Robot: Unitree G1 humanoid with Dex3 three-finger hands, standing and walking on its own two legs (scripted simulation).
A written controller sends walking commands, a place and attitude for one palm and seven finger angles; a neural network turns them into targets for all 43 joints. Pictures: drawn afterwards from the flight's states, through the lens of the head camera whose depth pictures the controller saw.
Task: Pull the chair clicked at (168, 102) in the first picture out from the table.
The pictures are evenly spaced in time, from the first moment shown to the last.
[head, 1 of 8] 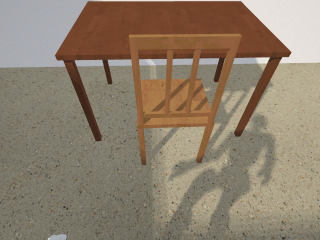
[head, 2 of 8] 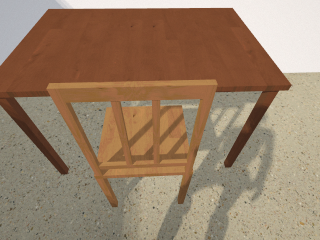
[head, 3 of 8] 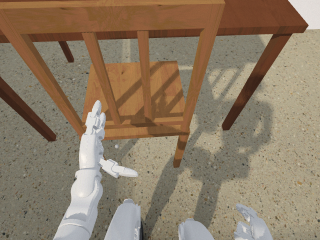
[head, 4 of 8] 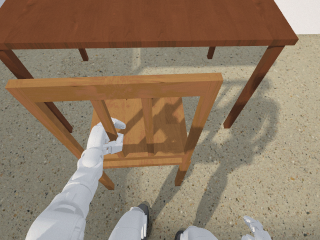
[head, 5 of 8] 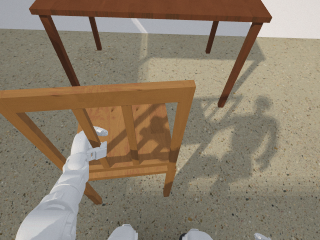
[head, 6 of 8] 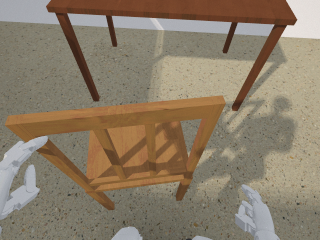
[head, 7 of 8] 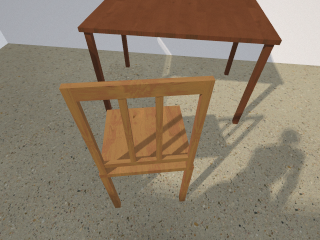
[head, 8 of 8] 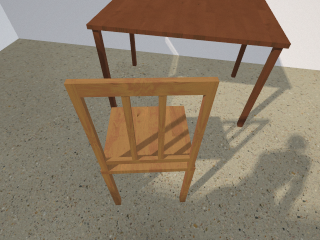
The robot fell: no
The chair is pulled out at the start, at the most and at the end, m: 0.00 0.53 0.53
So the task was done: yes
